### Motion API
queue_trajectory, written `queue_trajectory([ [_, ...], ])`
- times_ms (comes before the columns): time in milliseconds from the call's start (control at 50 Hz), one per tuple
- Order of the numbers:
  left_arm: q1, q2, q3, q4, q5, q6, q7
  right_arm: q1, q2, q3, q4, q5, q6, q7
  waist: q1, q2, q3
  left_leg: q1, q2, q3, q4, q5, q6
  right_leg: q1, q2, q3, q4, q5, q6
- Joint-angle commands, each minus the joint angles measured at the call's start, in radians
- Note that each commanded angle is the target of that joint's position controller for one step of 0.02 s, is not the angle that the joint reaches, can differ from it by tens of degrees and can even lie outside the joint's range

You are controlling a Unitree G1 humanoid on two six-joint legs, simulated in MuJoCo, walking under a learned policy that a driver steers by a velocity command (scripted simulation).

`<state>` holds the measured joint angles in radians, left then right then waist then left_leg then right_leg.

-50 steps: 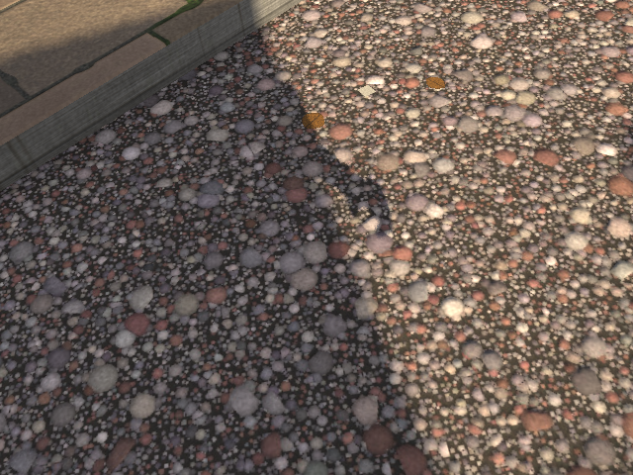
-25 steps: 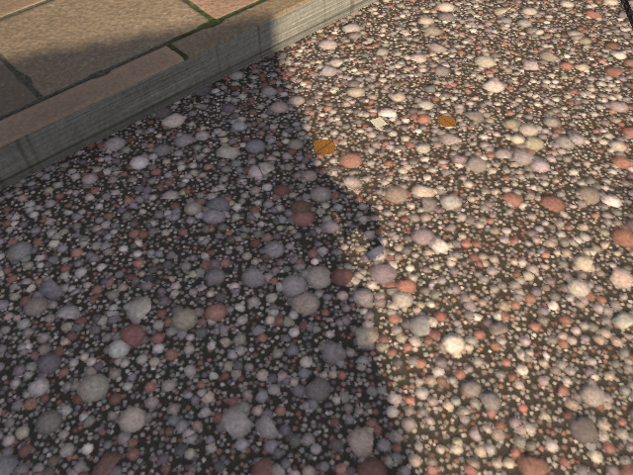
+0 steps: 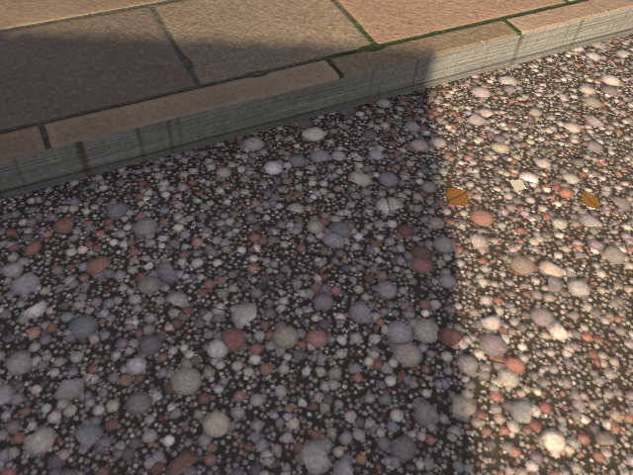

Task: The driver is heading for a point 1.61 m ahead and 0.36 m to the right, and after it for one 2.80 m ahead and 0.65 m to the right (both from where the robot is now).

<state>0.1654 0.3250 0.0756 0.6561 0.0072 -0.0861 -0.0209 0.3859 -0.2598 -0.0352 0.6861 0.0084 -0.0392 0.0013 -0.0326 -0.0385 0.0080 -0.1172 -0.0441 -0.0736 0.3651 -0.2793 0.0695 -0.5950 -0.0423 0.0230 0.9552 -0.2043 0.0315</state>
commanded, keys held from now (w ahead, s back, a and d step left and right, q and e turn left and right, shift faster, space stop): w+q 0.02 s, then w+e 0.98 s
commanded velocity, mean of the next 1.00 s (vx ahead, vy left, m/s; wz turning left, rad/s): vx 0.48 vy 0.00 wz -0.30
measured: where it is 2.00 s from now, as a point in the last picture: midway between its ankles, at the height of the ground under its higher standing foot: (412, 260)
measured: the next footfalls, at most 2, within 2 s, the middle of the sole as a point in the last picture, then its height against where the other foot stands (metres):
right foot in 0.28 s outside the picture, level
left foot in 0.74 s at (264, 416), level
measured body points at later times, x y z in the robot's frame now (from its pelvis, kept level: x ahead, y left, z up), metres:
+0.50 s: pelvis +0.28 -0.04 +0.00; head +0.31 -0.05 +0.45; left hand +0.37 +0.23 -0.11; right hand +0.42 -0.31 -0.09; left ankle +0.34 +0.12 -0.68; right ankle +0.28 -0.12 -0.75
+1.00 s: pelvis +0.55 -0.02 +0.00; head +0.58 -0.03 +0.45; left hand +0.81 +0.17 -0.10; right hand +0.51 -0.31 -0.11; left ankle +0.57 +0.08 -0.75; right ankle +0.56 -0.19 -0.67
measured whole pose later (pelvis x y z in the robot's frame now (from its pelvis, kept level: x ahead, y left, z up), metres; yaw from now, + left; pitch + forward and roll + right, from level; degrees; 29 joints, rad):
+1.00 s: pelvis +0.55 -0.02 +0.00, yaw -23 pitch +1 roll +2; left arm 0.21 0.33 0.07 0.65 -0.02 -0.01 -0.01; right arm 0.31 -0.28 -0.06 0.75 -0.01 -0.10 0.00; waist -0.05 -0.05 0.03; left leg -0.12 -0.02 0.09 0.32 -0.20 0.03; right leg -0.64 -0.07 0.06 1.05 -0.23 0.02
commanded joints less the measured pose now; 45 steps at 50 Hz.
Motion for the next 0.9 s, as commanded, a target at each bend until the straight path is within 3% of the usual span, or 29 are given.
queue_trajectory([
  [20, -0.146, 0.038, 0.002, -0.084, 0.0, -0.02, -0.002, -0.031, -0.198, -0.058, -0.058, 0.006, -0.016, -0.024, -0.011, 0.122, 0.048, 0.029, 0.191, -0.201, -0.161, 0.225, 0.15, -0.101, 0.022, 0.004, -0.194, 0.151, 0.029],
  [100, -0.242, 0.016, -0.016, -0.088, -0.02, -0.024, -0.027, 0.032, -0.196, -0.054, -0.005, 0.01, -0.021, -0.025, -0.066, 0.15, 0.067, 0.02, 0.209, -0.15, -0.176, 0.221, 0.129, -0.011, 0.027, -0.025, -0.367, 0.284, 0.02],
  [180, -0.273, 0.041, -0.014, -0.1, -0.03, -0.029, -0.043, 0.056, -0.205, -0.056, 0.037, 0.011, -0.019, -0.02, -0.065, 0.158, 0.096, 0.141, 0.271, -0.137, -0.147, 0.328, 0.112, -0.037, 0.019, -0.031, -0.441, 0.222, -0.055],
  [220, -0.217, 0.066, -0.003, -0.087, -0.027, -0.027, -0.044, 0.045, -0.219, -0.059, 0.044, 0.008, -0.014, -0.023, -0.028, 0.172, 0.048, 0.197, 0.269, -0.096, -0.061, 0.626, 0.092, 0.05, 0.054, -0.064, -0.446, 0.146, -0.098],
  [240, -0.138, 0.091, 0.01, -0.066, -0.025, -0.024, -0.039, 0.038, -0.226, -0.061, 0.045, 0.004, -0.009, -0.025, 0.016, 0.178, -0.021, 0.214, 0.252, -0.064, 0.047, 0.845, 0.08, 0.16, 0.09, -0.094, -0.444, 0.122, -0.126],
  [260, 0.003, 0.119, 0.027, -0.028, -0.024, -0.019, -0.032, 0.024, -0.219, -0.055, 0.04, -0.001, -0.001, -0.029, 0.093, 0.157, -0.117, 0.173, 0.213, -0.015, 0.226, 0.983, 0.055, 0.358, 0.113, -0.111, -0.46, 0.154, -0.163],
  [280, 0.176, 0.157, 0.036, -0.001, -0.022, -0.012, -0.025, 0.029, -0.194, -0.042, 0.019, -0.021, -0.001, -0.035, 0.16, 0.089, -0.246, -0.035, 0.187, -0.003, 0.488, 0.776, 0.026, 0.677, -0.012, 0.064, -0.415, 0.166, -0.223],
  [300, 0.257, 0.249, 0.058, 0.018, -0.019, -0.013, -0.029, 0.142, -0.091, -0.012, -0.009, -0.023, -0.018, -0.024, 0.093, -0.213, -0.385, -0.438, -0.015, 0.027, 0.91, 0.017, -0.067, 1.019, -0.277, 0.634, -0.503, -0.061, -0.419],
  [320, 0.251, 0.147, 0.035, 0.024, -0.04, -0.013, -0.03, 0.071, -0.158, -0.017, -0.011, -0.01, -0.045, -0.015, 0.132, -0.173, -0.381, -0.569, -0.02, -0.082, 1.01, -0.231, -0.066, 1.029, -0.29, 0.813, -0.657, -0.217, -0.41],
  [340, 0.179, 0.122, 0.026, 0.013, -0.034, -0.007, -0.019, -0.051, -0.2, -0.029, -0.046, 0.026, -0.066, -0.002, 0.136, -0.113, -0.197, -0.649, 0.037, -0.081, 1.015, -0.162, -0.056, 0.889, -0.267, 0.665, -0.68, -0.216, -0.363],
  [360, 0.135, 0.115, 0.022, 0.0, -0.022, -0.002, -0.012, -0.116, -0.189, -0.02, -0.061, 0.022, -0.083, 0.001, 0.117, 0.0, -0.118, -0.625, 0.078, -0.064, 0.961, -0.1, -0.044, 0.746, -0.226, 0.559, -0.694, -0.131, -0.337],
  [380, 0.102, 0.102, 0.017, -0.005, -0.015, 0.001, -0.01, -0.149, -0.178, -0.022, -0.069, 0.001, -0.092, 0.0, 0.084, 0.057, -0.046, -0.602, 0.104, -0.05, 0.879, -0.064, -0.049, 0.621, -0.187, 0.483, -0.712, -0.013, -0.328],
  [400, 0.084, 0.089, 0.01, -0.014, -0.004, -0.001, -0.006, -0.138, -0.175, -0.025, -0.07, -0.013, -0.09, 0.0, 0.05, 0.042, -0.034, -0.546, 0.127, -0.051, 0.825, -0.031, -0.054, 0.545, -0.154, 0.429, -0.735, 0.063, -0.321],
  [460, 0.07, 0.089, 0.01, -0.012, -0.02, 0.0, 0.007, -0.105, -0.139, -0.016, -0.066, -0.029, -0.071, -0.002, 0.011, -0.011, -0.012, -0.497, 0.137, -0.015, 0.699, -0.019, -0.102, 0.417, -0.116, 0.344, -0.774, 0.183, -0.338],
  [500, 0.086, 0.117, 0.018, -0.003, -0.025, 0.0, 0.017, -0.172, -0.114, -0.004, -0.093, -0.034, -0.065, -0.006, 0.025, -0.012, 0.021, -0.487, 0.127, 0.01, 0.561, 0.062, -0.132, 0.34, -0.088, 0.282, -0.786, 0.215, -0.328],
  [560, 0.132, 0.138, 0.026, 0.017, -0.033, 0.012, 0.029, -0.31, -0.083, 0.009, -0.121, -0.029, -0.074, -0.001, 0.079, -0.016, 0.031, -0.382, 0.078, 0.024, 0.308, 0.299, -0.149, 0.27, -0.028, 0.223, -0.761, 0.167, -0.268],
  [600, 0.18, 0.146, 0.03, 0.034, -0.038, 0.021, 0.033, -0.363, -0.093, 0.005, -0.131, -0.013, -0.079, 0.005, 0.103, -0.025, 0.016, -0.326, 0.047, 0.017, 0.228, 0.373, -0.155, 0.287, -0.039, 0.256, -0.737, 0.125, -0.25],
  [640, 0.202, 0.139, 0.029, 0.042, -0.046, 0.03, 0.036, -0.379, -0.12, -0.007, -0.138, -0.003, -0.083, 0.009, 0.099, -0.039, 0.005, -0.308, 0.046, -0.018, 0.164, 0.354, -0.143, 0.355, -0.063, 0.316, -0.684, 0.076, -0.229],
  [680, 0.198, 0.135, 0.03, 0.042, -0.042, 0.038, 0.038, -0.361, -0.148, -0.024, -0.136, 0.001, -0.088, 0.011, 0.077, -0.06, -0.004, -0.28, 0.048, -0.032, 0.132, 0.273, -0.115, 0.421, -0.089, 0.375, -0.617, 0.071, -0.207],
  [720, 0.182, 0.108, 0.023, 0.035, -0.034, 0.045, 0.035, -0.244, -0.177, -0.047, -0.109, 0.001, -0.094, 0.005, 0.007, -0.069, -0.049, -0.107, 0.054, -0.008, 0.073, 0.214, -0.064, 0.41, -0.053, 0.371, -0.491, 0.123, -0.168],
  [740, 0.183, 0.05, 0.002, 0.02, -0.022, 0.042, 0.029, -0.119, -0.218, -0.063, -0.1, -0.015, -0.097, -0.002, -0.052, -0.012, -0.167, 0.107, 0.172, -0.104, 0.084, 0.163, -0.004, 0.338, 0.002, 0.315, -0.266, 0.066, -0.134],
  [760, 0.292, -0.034, -0.023, -0.002, -0.024, 0.034, 0.029, -0.016, -0.297, -0.082, -0.087, -0.032, -0.086, -0.007, -0.031, 0.233, -0.311, 0.442, 0.402, -0.46, 0.056, 0.057, 0.122, 0.051, 0.143, 0.17, 0.069, -0.296, -0.066],
  [780, 0.336, 0.025, -0.02, -0.015, -0.052, 0.029, 0.03, 0.022, -0.275, -0.083, -0.056, -0.015, -0.074, 0.006, -0.018, 0.377, -0.328, 0.472, 0.495, -0.769, -0.041, -0.209, 0.194, -0.155, 0.1, 0.142, 0.274, -0.4, -0.049],
  [800, 0.261, 0.109, 0.002, -0.002, -0.059, 0.035, 0.033, -0.034, -0.188, -0.063, -0.074, -0.012, -0.071, 0.005, -0.041, 0.223, -0.19, 0.358, 0.443, -0.651, -0.072, -0.278, 0.154, -0.199, 0.048, 0.16, 0.349, -0.299, -0.038],
  [820, 0.177, 0.126, 0.009, -0.015, -0.046, 0.042, 0.034, -0.08, -0.153, -0.051, -0.076, -0.014, -0.066, 0.003, -0.042, 0.148, -0.097, 0.241, 0.394, -0.475, -0.075, -0.164, 0.119, -0.188, 0.016, 0.123, 0.346, -0.214, -0.032],
  [840, 0.138, 0.113, 0.01, -0.026, -0.034, 0.045, 0.032, -0.117, -0.131, -0.043, -0.07, -0.019, -0.064, 0.004, -0.025, 0.12, -0.04, 0.143, 0.348, -0.362, -0.095, -0.031, 0.107, -0.161, -0.01, 0.116, 0.308, -0.159, -0.026],
  [900, 0.124, 0.059, 0.007, -0.039, -0.038, 0.06, 0.018, -0.146, -0.111, -0.04, -0.044, -0.022, -0.073, 0.0, 0.011, 0.163, 0.008, 0.017, 0.285, -0.166, -0.165, 0.142, 0.099, -0.086, -0.053, 0.085, 0.228, -0.09, -0.02],
])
